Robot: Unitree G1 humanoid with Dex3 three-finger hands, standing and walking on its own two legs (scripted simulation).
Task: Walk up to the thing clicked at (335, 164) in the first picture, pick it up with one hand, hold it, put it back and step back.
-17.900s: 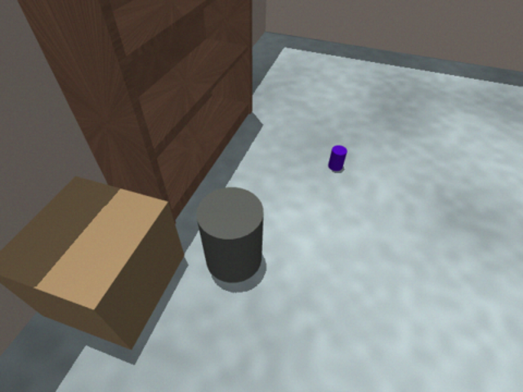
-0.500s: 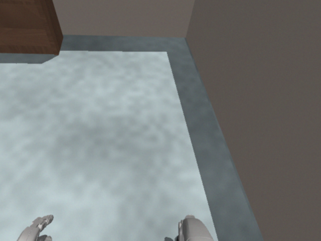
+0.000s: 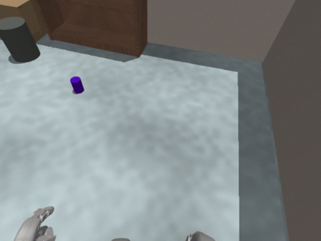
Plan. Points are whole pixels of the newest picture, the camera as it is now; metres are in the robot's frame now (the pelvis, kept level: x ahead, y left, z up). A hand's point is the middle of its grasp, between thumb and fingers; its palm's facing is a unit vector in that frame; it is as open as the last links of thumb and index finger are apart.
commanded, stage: walk up
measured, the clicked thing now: (77, 85) +1.36 +0.71 -0.68
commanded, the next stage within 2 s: stand in 1.88 s
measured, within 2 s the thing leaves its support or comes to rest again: neither
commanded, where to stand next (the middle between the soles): +0.09 -0.01 m, yaw +19 degrees
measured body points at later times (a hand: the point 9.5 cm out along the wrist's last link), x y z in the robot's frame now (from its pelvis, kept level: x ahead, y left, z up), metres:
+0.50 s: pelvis -0.01 -0.02 +0.01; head +0.01 -0.02 +0.46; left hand -0.06 +0.31 -0.10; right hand +0.16 -0.31 -0.10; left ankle +0.01 +0.12 -0.70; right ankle +0.02 -0.14 -0.71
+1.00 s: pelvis +0.00 -0.01 +0.01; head +0.03 +0.01 +0.45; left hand -0.05 +0.31 -0.12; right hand +0.21 -0.27 -0.10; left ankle +0.02 +0.13 -0.71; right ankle +0.08 -0.14 -0.71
